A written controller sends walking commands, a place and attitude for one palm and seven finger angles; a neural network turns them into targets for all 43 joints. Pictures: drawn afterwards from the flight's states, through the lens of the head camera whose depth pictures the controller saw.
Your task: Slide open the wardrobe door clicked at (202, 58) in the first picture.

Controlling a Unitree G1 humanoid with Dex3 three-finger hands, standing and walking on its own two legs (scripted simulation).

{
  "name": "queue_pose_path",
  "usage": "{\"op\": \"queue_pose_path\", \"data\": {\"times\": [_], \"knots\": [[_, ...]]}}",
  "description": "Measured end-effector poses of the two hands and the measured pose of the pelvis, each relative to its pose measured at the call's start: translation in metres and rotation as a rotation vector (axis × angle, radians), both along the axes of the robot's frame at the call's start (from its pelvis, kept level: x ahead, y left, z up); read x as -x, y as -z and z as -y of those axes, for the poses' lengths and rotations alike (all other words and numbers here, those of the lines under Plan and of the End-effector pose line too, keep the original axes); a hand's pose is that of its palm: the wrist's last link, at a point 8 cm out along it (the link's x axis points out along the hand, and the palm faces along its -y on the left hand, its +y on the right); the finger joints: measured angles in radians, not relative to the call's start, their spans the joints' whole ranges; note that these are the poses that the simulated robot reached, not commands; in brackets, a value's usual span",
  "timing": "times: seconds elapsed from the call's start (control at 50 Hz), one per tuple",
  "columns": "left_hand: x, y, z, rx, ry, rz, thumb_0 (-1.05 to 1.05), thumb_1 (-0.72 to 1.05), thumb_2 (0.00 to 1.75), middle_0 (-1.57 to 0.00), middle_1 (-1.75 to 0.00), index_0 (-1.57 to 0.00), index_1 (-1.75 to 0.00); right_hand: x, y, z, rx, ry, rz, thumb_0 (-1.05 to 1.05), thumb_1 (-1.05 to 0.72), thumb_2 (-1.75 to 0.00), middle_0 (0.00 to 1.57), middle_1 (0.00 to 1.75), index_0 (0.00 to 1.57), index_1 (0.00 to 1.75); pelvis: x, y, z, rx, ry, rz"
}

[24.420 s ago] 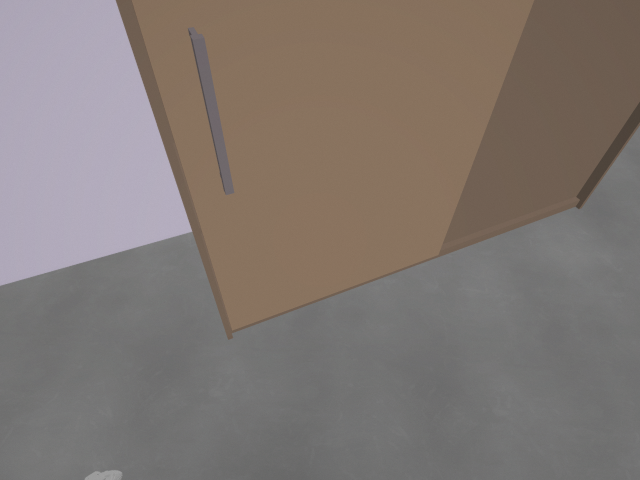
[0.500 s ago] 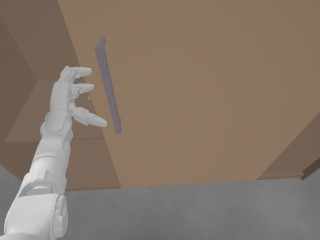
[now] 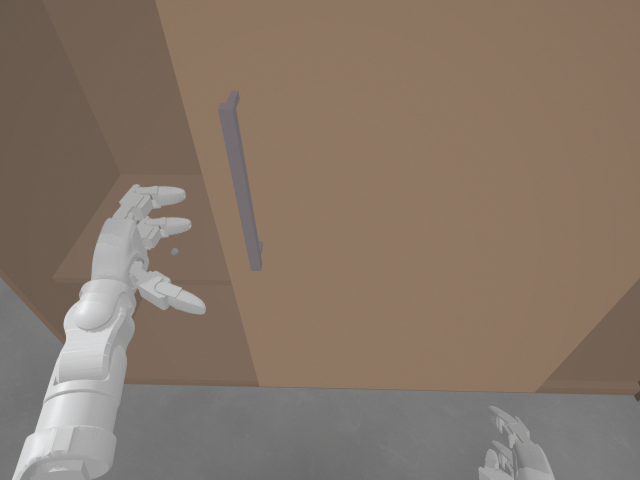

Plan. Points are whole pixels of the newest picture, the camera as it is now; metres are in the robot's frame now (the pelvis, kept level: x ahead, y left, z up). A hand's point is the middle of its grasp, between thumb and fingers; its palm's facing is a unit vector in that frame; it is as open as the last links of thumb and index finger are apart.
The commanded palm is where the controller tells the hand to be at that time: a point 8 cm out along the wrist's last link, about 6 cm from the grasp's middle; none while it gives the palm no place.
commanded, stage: slip the hand off the handle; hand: left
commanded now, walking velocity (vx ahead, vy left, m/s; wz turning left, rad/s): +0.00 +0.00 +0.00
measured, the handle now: (246, 193) +0.52 +0.17 +0.09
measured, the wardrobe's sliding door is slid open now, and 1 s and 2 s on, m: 0.49 0.49 0.49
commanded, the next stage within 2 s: draw the hand back to the body in 0.10 s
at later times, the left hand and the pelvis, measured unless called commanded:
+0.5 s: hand (138, 278) +0.28 +0.23 +0.15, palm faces +0.07 -1.00 -0.01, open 14.7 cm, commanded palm +0.24 +0.27 +0.15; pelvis +0.01 +0.00 +0.00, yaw +0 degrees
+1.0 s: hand (73, 329) +0.21 +0.26 +0.16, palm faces +0.40 -0.88 -0.26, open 13.0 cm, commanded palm +0.17 +0.29 +0.17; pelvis -0.01 +0.01 +0.01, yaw +0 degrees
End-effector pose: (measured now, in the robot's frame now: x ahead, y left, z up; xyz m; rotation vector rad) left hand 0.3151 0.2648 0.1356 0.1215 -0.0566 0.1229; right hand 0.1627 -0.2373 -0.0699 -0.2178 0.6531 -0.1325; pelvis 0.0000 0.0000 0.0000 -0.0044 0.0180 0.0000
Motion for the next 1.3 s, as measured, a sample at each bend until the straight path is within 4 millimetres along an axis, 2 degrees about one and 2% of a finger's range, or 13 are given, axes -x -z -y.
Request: {"op": "queue_pose_path", "data": {"times": [0.1,0.24,0.3,0.46,0.74,0.82,0.92,1.1,1.3], "knots": [[0.013,0.000,0.004,-0.006,0.007,0.012,-0.01,-0.55,0.20,-0.25,-1.15,-0.25,-1.15,-0.008,-0.003,-0.007,-0.018,-0.022,0.035,0.01,-0.90,-0.90,0.20,0.30,0.20,0.30,-0.002,0.000,0.001,-0.002,0.003,0.007],[0.036,0.001,0.002,-0.010,-0.008,0.013,-0.01,-0.55,0.20,-0.25,-1.15,-0.25,-1.15,-0.006,0.001,-0.012,-0.027,-0.037,0.027,0.01,-0.90,-0.90,0.20,0.30,0.21,0.30,-0.005,0.000,0.001,-0.002,0.001,0.020],[0.038,0.001,-0.003,0.096,0.023,0.005,-0.01,-0.55,0.20,-0.25,-1.15,-0.25,-1.15,-0.004,0.002,-0.013,-0.019,-0.033,0.021,0.02,-0.90,-0.90,0.20,0.30,0.21,0.30,-0.005,-0.001,0.001,0.000,-0.005,0.035],[0.051,-0.015,-0.012,0.100,0.067,0.017,-0.01,-0.55,0.20,-0.25,-1.15,-0.25,-1.15,-0.007,-0.007,-0.014,-0.024,-0.028,0.094,0.02,-0.90,-0.90,0.20,0.30,0.21,0.30,-0.006,-0.003,-0.002,-0.002,0.002,0.049],[0.110,-0.022,-0.023,0.080,0.024,0.040,-0.01,-0.52,0.22,-0.25,-1.13,-0.25,-1.13,-0.018,-0.022,-0.025,-0.017,-0.078,0.175,0.02,-0.90,-0.90,0.20,0.30,0.21,0.30,0.001,-0.003,-0.006,0.003,-0.009,0.087],[0.122,-0.031,-0.030,-0.067,-0.126,0.075,-0.01,-0.44,0.26,-0.25,-1.08,-0.25,-1.09,-0.017,-0.023,-0.030,-0.001,-0.107,0.157,0.02,-0.90,-0.90,0.20,0.30,0.21,0.30,0.006,-0.005,-0.006,0.007,-0.013,0.101],[0.136,-0.031,-0.033,-0.145,-0.240,0.097,-0.01,-0.30,0.33,-0.24,-1.00,-0.24,-1.00,-0.011,-0.018,-0.035,0.000,-0.110,0.095,0.02,-0.90,-0.90,0.20,0.30,0.21,0.30,0.009,-0.009,-0.008,0.004,-0.007,0.111],[0.148,-0.039,-0.038,-0.224,-0.292,0.116,0.00,0.01,0.47,-0.23,-0.82,-0.24,-0.82,-0.001,-0.005,-0.039,-0.010,-0.091,0.010,0.02,-0.90,-0.90,0.20,0.30,0.21,0.30,0.002,-0.013,-0.014,0.000,0.000,0.127],[0.161,-0.049,-0.047,-0.279,-0.314,0.124,0.00,0.36,0.65,-0.22,-0.61,-0.23,-0.61,-0.011,-0.009,-0.036,-0.013,-0.073,0.017,0.02,-0.90,-0.90,0.20,0.30,0.21,0.30,-0.006,-0.014,-0.016,0.002,0.008,0.131]]}}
